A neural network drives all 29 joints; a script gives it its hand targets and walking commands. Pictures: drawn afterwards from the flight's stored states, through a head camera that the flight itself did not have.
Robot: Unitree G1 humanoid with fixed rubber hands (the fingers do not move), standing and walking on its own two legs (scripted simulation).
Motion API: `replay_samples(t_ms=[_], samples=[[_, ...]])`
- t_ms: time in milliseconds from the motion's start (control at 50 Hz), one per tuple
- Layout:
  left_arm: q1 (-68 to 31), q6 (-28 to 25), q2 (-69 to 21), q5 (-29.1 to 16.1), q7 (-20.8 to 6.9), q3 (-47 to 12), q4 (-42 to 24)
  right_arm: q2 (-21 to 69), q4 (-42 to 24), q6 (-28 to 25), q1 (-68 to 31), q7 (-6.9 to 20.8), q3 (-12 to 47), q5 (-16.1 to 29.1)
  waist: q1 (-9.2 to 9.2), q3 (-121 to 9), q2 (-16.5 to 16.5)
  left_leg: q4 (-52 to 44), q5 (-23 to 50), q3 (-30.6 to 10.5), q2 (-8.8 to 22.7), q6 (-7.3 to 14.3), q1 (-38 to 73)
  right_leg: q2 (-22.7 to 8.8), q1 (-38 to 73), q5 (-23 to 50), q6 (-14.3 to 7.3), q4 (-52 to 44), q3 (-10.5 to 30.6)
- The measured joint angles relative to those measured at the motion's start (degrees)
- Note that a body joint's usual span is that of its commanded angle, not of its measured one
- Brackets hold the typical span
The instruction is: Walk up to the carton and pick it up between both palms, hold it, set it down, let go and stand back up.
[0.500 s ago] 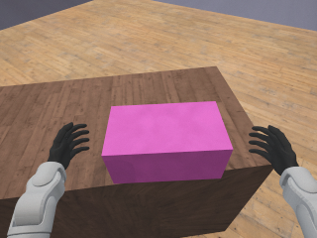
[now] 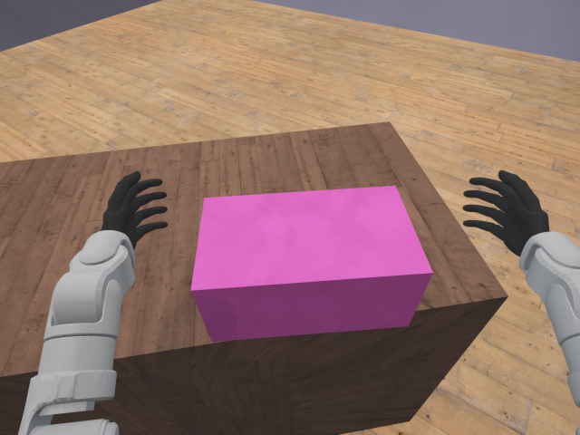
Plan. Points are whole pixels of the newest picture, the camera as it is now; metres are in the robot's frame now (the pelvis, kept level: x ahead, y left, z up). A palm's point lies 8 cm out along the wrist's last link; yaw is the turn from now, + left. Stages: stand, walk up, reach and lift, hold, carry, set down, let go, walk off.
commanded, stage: reach and lift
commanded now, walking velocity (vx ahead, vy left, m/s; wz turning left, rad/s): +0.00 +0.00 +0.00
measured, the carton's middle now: (305, 261) +0.37 +0.00 +0.03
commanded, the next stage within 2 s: none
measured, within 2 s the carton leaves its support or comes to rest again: neither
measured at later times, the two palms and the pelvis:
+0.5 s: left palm (133, 214) +0.38 +0.23 +0.14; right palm (526, 213) +0.35 -0.29 +0.14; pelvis -0.01 +0.01 +0.00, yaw +0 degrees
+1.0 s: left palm (153, 236) +0.37 +0.22 +0.10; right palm (497, 232) +0.35 -0.27 +0.10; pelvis -0.02 +0.00 +0.00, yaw +1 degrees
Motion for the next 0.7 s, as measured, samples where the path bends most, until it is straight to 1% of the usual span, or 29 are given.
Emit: replay_samples(t_ms=[120,200,320,400,520,560,640,700], samples=[[-4.0,1.7,0.8,-0.1,0.3,-0.1,2.0,-1.8,3.3,0.5,-4.6,0.1,0.6,1.1,-0.23,-0.4,0.3,0.5,-0.3,0.2,0.0,0.3,-1.1,0.0,-0.9,0.1,0.3,0.1,0.2],[-6.0,1.9,1.1,0.2,-0.1,0.1,3.4,-2.3,5.2,0.3,-6.7,0.2,1.3,2.0,-0.60,-0.6,0.1,0.3,-0.1,0.1,0.0,0.4,-1.3,0.0,-1.0,0.5,0.4,-0.6,0.2],[-9.0,1.8,1.1,0.0,0.2,-0.8,6.5,-2.6,8.7,0.2,-9.1,0.7,1.2,1.7,-0.73,-0.9,0.0,0.5,0.1,0.0,-0.1,0.4,-2.6,-0.1,-2.1,0.7,0.4,-0.5,0.1],[-9.8,0.6,0.6,0.4,0.0,-1.1,8.7,-2.6,10.5,-0.5,-10.0,1.0,1.4,1.6,-0.77,-0.8,0.1,0.7,0.2,0.1,-0.1,0.6,-3.4,-0.1,-2.9,1.0,0.5,-0.5,0.2],[-10.2,-1.9,-0.3,1.0,0.2,-1.0,12.1,-2.0,12.3,-2.6,-10.0,1.1,1.2,0.3,-0.68,-0.9,0.1,0.7,0.7,0.1,-0.1,0.7,-4.8,-0.2,-4.3,1.5,0.5,-0.4,0.2],[-10.2,-3.2,-0.5,0.9,0.3,-1.1,13.5,-1.7,12.9,-3.1,-9.8,1.1,1.1,0.0,-0.52,-1.0,0.0,0.7,0.9,0.1,-0.2,0.7,-5.2,-0.2,-4.8,1.6,0.5,-0.3,0.2],[-8.9,-6.4,-0.7,0.6,0.5,-1.9,14.4,0.0,12.6,-5.1,-8.6,1.0,0.7,-1.5,-0.69,-1.8,0.0,0.9,1.1,-0.2,-0.2,0.7,-6.4,-0.2,-5.8,1.7,0.4,-0.2,-0.2],[-9.3,-8.2,-0.7,0.5,0.6,-2.9,16.3,1.3,14.1,-6.0,-8.9,0.7,0.2,-2.6,-0.78,-1.8,-0.1,1.3,1.2,-0.5,-0.3,0.7,-6.9,-0.4,-6.3,1.5,0.4,0.5,-0.5]])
